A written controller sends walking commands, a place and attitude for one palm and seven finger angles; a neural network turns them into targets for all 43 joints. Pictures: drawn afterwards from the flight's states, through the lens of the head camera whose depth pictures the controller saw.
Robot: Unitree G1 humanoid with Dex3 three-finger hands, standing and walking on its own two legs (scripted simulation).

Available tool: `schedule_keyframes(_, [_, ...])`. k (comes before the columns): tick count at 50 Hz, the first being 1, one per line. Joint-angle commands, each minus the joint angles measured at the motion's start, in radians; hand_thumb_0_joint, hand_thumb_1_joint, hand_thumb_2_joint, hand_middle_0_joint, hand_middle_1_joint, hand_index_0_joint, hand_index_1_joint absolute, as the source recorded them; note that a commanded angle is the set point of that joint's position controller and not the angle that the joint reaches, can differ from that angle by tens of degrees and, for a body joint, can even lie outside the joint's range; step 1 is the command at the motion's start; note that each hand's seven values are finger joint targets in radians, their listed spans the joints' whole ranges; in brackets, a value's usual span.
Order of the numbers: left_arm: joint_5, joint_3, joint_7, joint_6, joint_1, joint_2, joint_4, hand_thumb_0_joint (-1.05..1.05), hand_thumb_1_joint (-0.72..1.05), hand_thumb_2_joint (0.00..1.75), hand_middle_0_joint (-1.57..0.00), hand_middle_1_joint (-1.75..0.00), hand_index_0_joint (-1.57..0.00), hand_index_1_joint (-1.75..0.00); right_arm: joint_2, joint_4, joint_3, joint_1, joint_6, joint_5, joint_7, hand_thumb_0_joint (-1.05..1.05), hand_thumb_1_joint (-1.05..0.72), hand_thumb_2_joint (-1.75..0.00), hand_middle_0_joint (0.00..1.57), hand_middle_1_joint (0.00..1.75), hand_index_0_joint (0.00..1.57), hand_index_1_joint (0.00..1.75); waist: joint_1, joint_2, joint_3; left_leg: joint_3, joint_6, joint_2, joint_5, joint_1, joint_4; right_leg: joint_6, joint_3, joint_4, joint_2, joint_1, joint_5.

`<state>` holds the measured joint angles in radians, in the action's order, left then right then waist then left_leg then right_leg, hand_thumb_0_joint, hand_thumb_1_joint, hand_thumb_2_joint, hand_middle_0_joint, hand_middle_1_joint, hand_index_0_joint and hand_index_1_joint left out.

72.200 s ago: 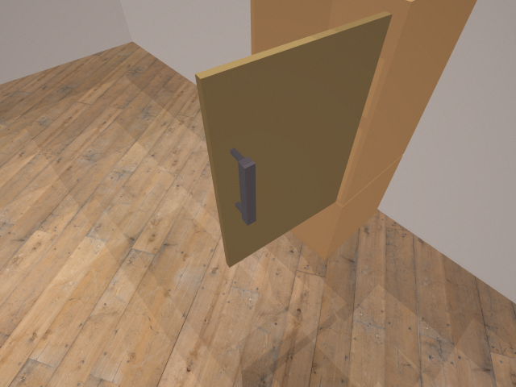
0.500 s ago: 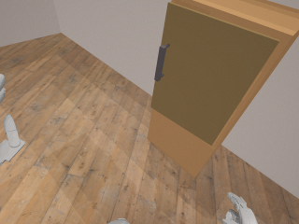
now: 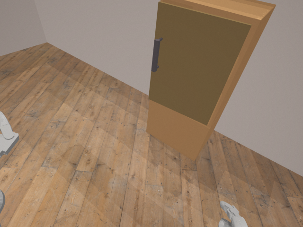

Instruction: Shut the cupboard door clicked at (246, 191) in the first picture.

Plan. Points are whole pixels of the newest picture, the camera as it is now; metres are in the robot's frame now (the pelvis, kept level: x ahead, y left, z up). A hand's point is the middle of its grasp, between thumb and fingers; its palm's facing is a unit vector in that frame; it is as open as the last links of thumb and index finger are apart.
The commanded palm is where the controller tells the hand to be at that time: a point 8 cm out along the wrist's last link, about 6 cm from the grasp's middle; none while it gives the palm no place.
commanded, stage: stop stepping back and stand still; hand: left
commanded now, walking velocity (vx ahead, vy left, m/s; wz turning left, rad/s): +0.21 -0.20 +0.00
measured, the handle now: (157, 55) +0.96 +0.02 +0.02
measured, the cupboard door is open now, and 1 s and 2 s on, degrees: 5 5 5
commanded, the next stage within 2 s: let the arm hang, fingers relaxed in 1.16 s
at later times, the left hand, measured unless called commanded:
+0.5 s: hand (16, 178) +0.15 +0.25 +0.17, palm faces +0.50 -0.78 -0.37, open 7.4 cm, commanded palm +0.11 +0.28 +0.20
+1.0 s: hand (25, 145) +0.22 +0.27 +0.17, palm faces +0.39 -0.79 -0.48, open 7.4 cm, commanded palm +0.17 +0.31 +0.20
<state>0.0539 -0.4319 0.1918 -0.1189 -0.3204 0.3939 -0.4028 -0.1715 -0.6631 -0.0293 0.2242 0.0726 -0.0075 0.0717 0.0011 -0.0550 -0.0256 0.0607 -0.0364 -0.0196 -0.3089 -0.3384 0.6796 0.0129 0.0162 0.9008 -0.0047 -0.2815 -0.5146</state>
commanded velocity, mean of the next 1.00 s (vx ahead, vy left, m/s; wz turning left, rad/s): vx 0.09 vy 0.00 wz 0.00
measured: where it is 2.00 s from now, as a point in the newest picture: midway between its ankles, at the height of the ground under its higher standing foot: outside the picture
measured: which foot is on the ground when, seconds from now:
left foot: down 0.00-0.30, up 0.32-0.62, down 0.64-1.00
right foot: up 0.00-0.28, down 0.30-1.00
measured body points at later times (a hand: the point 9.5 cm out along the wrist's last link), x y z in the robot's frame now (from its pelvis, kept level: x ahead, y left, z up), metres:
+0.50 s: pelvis -0.04 -0.02 +0.02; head -0.08 -0.02 +0.46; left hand +0.12 +0.29 +0.19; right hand +0.09 -0.27 -0.08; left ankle +0.03 +0.12 -0.66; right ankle -0.08 -0.09 -0.72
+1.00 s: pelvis +0.02 +0.01 +0.01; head +0.03 +0.02 +0.46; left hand +0.19 +0.31 +0.19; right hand +0.18 -0.21 -0.08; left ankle +0.03 +0.12 -0.72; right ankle -0.04 -0.10 -0.72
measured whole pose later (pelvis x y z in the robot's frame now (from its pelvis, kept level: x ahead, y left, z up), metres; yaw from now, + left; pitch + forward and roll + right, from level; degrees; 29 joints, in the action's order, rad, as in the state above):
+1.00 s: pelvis +0.02 +0.01 +0.01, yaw -1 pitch +2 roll +0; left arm 0.04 -0.39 0.15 -0.16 -0.60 0.40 -0.49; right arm -0.16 -0.63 -0.03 0.22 0.04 -0.02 0.06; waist 0.01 0.00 -0.02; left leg 0.11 -0.01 -0.04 -0.28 -0.29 0.55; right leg 0.01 -0.06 0.49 0.00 -0.16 -0.35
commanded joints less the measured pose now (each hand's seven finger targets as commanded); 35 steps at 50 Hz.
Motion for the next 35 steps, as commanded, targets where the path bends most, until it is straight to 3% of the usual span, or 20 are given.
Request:
schedule_keyframes(1, [-0.004, -0.085, -0.036, -0.121, -0.053, 0.246, -0.403, 0.00, 0.90, 0.90, -0.20, -0.30, -0.20, -0.30, -0.152, 0.191, 0.060, -0.122, 0.066, 0.011, -0.020, 0.00, -0.90, -0.90, 0.20, 0.30, 0.20, 0.30, -0.018, 0.130, -0.007, -0.490, -0.095, -0.333, -0.270, 0.057, -0.526, 0.001, 0.028, 0.197, 0.010, -0.224, 0.120])
schedule_keyframes(3, [-0.004, -0.109, -0.032, -0.118, -0.226, 0.226, -0.444, 0.00, 0.90, 0.90, -0.20, -0.30, -0.20, -0.30, -0.148, 0.204, 0.065, -0.146, 0.050, 0.006, -0.034, 0.00, -0.90, -0.90, 0.20, 0.30, 0.20, 0.30, -0.001, 0.266, -0.035, -0.250, -0.043, -0.250, -0.399, -0.081, -0.563, 0.002, -0.065, 0.122, -0.018, -0.069, 0.196])
schedule_keyframes(5, [-0.015, -0.180, -0.026, -0.122, -0.309, 0.282, -0.449, 0.00, 0.90, 0.90, -0.20, -0.30, -0.20, -0.30, -0.147, 0.210, 0.070, -0.154, 0.037, 0.013, -0.041, 0.00, -0.90, -0.90, 0.20, 0.30, 0.20, 0.30, 0.013, 0.400, -0.031, -0.141, -0.002, -0.212, -0.447, -0.184, -0.602, 0.003, -0.138, 0.045, -0.053, 0.031, 0.220])
schedule_keyframes(8, [-0.019, -0.182, -0.015, -0.125, -0.332, 0.258, -0.383, 0.00, 0.90, 0.90, -0.20, -0.30, -0.20, -0.30, -0.138, 0.207, 0.071, -0.108, 0.014, 0.024, -0.020, 0.00, -0.90, -0.90, 0.20, 0.30, 0.20, 0.30, -0.007, 0.393, -0.007, -0.123, -0.022, -0.234, -0.416, -0.206, -0.586, 0.011, -0.178, -0.107, -0.056, 0.109, 0.138])
schedule_keyframes(11, [-0.013, -0.174, -0.007, -0.098, -0.288, 0.249, -0.268, 0.00, 0.90, 0.90, -0.20, -0.30, -0.20, -0.30, -0.136, 0.189, 0.074, -0.085, 0.004, 0.025, 0.011, 0.00, -0.90, -0.90, 0.20, 0.30, 0.20, 0.30, -0.010, 0.300, -0.028, -0.102, -0.003, -0.202, -0.382, -0.163, -0.466, 0.026, -0.216, -0.364, -0.078, 0.226, 0.048])
schedule_keyframes(13, [-0.020, -0.156, -0.002, -0.073, -0.261, 0.238, -0.201, 0.00, 0.90, 0.90, -0.20, -0.30, -0.20, -0.30, -0.140, 0.171, 0.083, -0.066, 0.001, 0.018, 0.015, 0.00, -0.90, -0.90, 0.20, 0.30, 0.20, 0.30, -0.006, 0.130, -0.050, -0.041, 0.006, -0.127, -0.310, -0.233, -0.194, 0.066, -0.100, -0.522, 0.005, 0.325, 0.032])
schedule_keyframes(14, [-0.026, -0.151, -0.001, -0.065, -0.232, 0.242, -0.178, 0.00, 0.90, 0.90, -0.20, -0.30, -0.20, -0.30, -0.134, 0.168, 0.088, -0.052, -0.005, 0.009, 0.010, 0.00, -0.90, -0.90, 0.20, 0.30, 0.20, 0.30, -0.007, -0.068, -0.052, 0.010, 0.012, -0.066, -0.231, -0.332, 0.066, 0.134, 0.154, -0.611, 0.170, 0.334, -0.030])
schedule_keyframes(15, [-0.024, -0.140, 0.002, -0.067, -0.202, 0.241, -0.172, 0.00, 0.90, 0.90, -0.20, -0.30, -0.20, -0.30, -0.143, 0.177, 0.088, -0.064, 0.002, 0.005, 0.007, 0.00, -0.90, -0.90, 0.20, 0.30, 0.20, 0.30, 0.006, -0.162, -0.013, -0.033, 0.024, -0.003, -0.203, -0.445, 0.304, 0.219, 0.487, -0.735, 0.363, 0.276, -0.066])
schedule_keyframes(16, [-0.017, -0.135, 0.003, -0.093, -0.126, 0.251, -0.197, 0.00, 0.90, 0.90, -0.20, -0.30, -0.20, -0.30, -0.168, 0.153, 0.089, -0.068, 0.019, 0.018, 0.008, 0.00, -0.90, -0.90, 0.20, 0.30, 0.20, 0.30, -0.010, -0.125, 0.051, -0.057, 0.041, -0.014, -0.143, -0.473, 0.432, 0.234, 0.449, -0.734, 0.403, 0.218, 0.129])
schedule_keyframes(17, [-0.025, -0.140, 0.008, -0.116, -0.115, 0.252, -0.176, 0.00, 0.90, 0.90, -0.20, -0.30, -0.20, -0.30, -0.159, 0.139, 0.084, -0.054, 0.035, 0.022, 0.001, 0.00, -0.90, -0.90, 0.20, 0.30, 0.20, 0.30, -0.019, -0.110, -0.006, -0.062, 0.054, -0.040, -0.098, -0.469, 0.457, 0.237, 0.375, -0.683, 0.381, 0.257, 0.222])
schedule_keyframes(18, [-0.036, -0.076, 0.004, -0.105, -0.132, 0.175, -0.101, 0.00, 0.90, 0.90, -0.20, -0.30, -0.20, -0.30, -0.152, 0.129, 0.087, -0.030, 0.035, 0.009, -0.003, 0.00, -0.90, -0.90, 0.20, 0.30, 0.20, 0.30, -0.030, -0.101, -0.038, -0.084, 0.056, -0.052, -0.046, -0.412, 0.447, 0.198, 0.296, -0.650, 0.320, 0.204, 0.097])
schedule_keyframes(19, [-0.033, -0.026, -0.006, -0.097, -0.114, 0.150, -0.106, 0.00, 0.90, 0.90, -0.20, -0.30, -0.20, -0.30, -0.177, 0.141, 0.097, -0.050, 0.025, 0.003, 0.000, 0.00, -0.90, -0.90, 0.20, 0.30, 0.20, 0.30, -0.029, -0.110, 0.035, -0.069, 0.063, -0.051, 0.017, -0.391, 0.459, 0.174, 0.267, -0.672, 0.292, 0.119, 0.077])
schedule_keyframes(23, [-0.047, -0.005, -0.009, -0.130, 0.057, 0.192, -0.203, 0.00, 0.90, 0.90, -0.20, -0.30, -0.20, -0.30, -0.158, 0.140, 0.076, -0.115, 0.032, 0.012, 0.022, 0.00, -0.90, -0.90, 0.20, 0.30, 0.20, 0.30, -0.019, -0.031, 0.166, -0.009, 0.046, -0.064, 0.072, -0.239, 0.294, 0.139, 0.103, -0.715, 0.264, -0.085, 0.095])
schedule_keyframes(25, [-0.052, -0.049, 0.003, -0.150, 0.132, 0.259, -0.297, 0.00, 0.90, 0.90, -0.20, -0.30, -0.20, -0.30, -0.161, 0.144, 0.085, -0.126, 0.049, 0.015, 0.034, 0.00, -0.90, -0.90, 0.20, 0.30, 0.20, 0.30, -0.008, -0.028, 0.153, 0.020, 0.040, -0.058, 0.068, -0.168, 0.178, 0.137, 0.091, -0.710, 0.268, -0.069, 0.089])
schedule_keyframes(30, [-0.024, -0.137, 0.013, -0.152, -0.081, 0.266, -0.349, 0.00, 0.90, 0.90, -0.20, -0.30, -0.20, -0.30, -0.137, 0.174, 0.080, -0.094, 0.060, 0.010, 0.032, 0.00, -0.90, -0.90, 0.20, 0.30, 0.20, 0.30, 0.015, 0.075, 0.036, 0.060, 0.028, -0.014, 0.100, 0.055, -0.156, 0.127, 0.066, -0.566, 0.231, 0.056, 0.252])
schedule_keyframes(31, [-0.016, -0.133, 0.010, -0.154, -0.110, 0.246, -0.361, 0.00, 0.90, 0.90, -0.20, -0.30, -0.20, -0.30, -0.139, 0.184, 0.078, -0.080, 0.060, 0.007, 0.029, 0.00, -0.90, -0.90, 0.20, 0.30, 0.20, 0.30, 0.005, 0.124, -0.009, 0.047, 0.022, -0.014, 0.127, 0.130, -0.227, 0.095, 0.022, -0.461, 0.183, 0.080, 0.343])
schedule_keyframes(32, [-0.008, -0.146, 0.008, -0.158, -0.134, 0.242, -0.368, 0.00, 0.90, 0.90, -0.20, -0.30, -0.20, -0.30, -0.157, 0.195, 0.087, -0.071, 0.060, 0.004, 0.029, 0.00, -0.90, -0.90, 0.20, 0.30, 0.20, 0.30, -0.002, 0.217, -0.067, -0.054, -0.009, -0.071, 0.218, 0.226, -0.277, 0.043, -0.012, -0.317, 0.122, 0.052, 0.393])
schedule_keyframes(33, [-0.008, -0.167, 0.010, -0.160, -0.157, 0.245, -0.369, 0.00, 0.90, 0.90, -0.20, -0.30, -0.20, -0.30, -0.173, 0.206, 0.095, -0.074, 0.054, 0.002, 0.025, 0.00, -0.90, -0.90, 0.20, 0.30, 0.20, 0.30, 0.007, 0.315, -0.140, -0.200, -0.061, -0.183, 0.413, 0.337, -0.250, -0.004, -0.060, -0.206, 0.042, -0.032, 0.343])
schedule_keyframes(34, [-0.005, -0.162, 0.007, -0.159, -0.159, 0.238, -0.341, 0.00, 0.90, 0.90, -0.20, -0.30, -0.20, -0.30, -0.163, 0.208, 0.089, -0.067, 0.050, 0.001, 0.014, 0.00, -0.90, -0.90, 0.20, 0.30, 0.20, 0.30, 0.004, 0.287, -0.146, -0.279, -0.097, -0.242, 0.575, 0.349, -0.256, -0.020, -0.069, -0.193, 0.005, -0.072, 0.155])
schedule_keyframes(35, [-0.002, -0.179, -0.004, -0.154, -0.230, 0.238, -0.275, 0.00, 0.90, 0.90, -0.20, -0.30, -0.20, -0.30, -0.139, 0.192, 0.078, -0.074, 0.061, 0.015, 0.013, 0.00, -0.90, -0.90, 0.20, 0.30, 0.20, 0.30, 0.001, 0.354, -0.141, -0.275, -0.103, -0.252, 0.611, 0.345, -0.282, -0.020, -0.063, -0.205, 0.007, -0.100, 0.061])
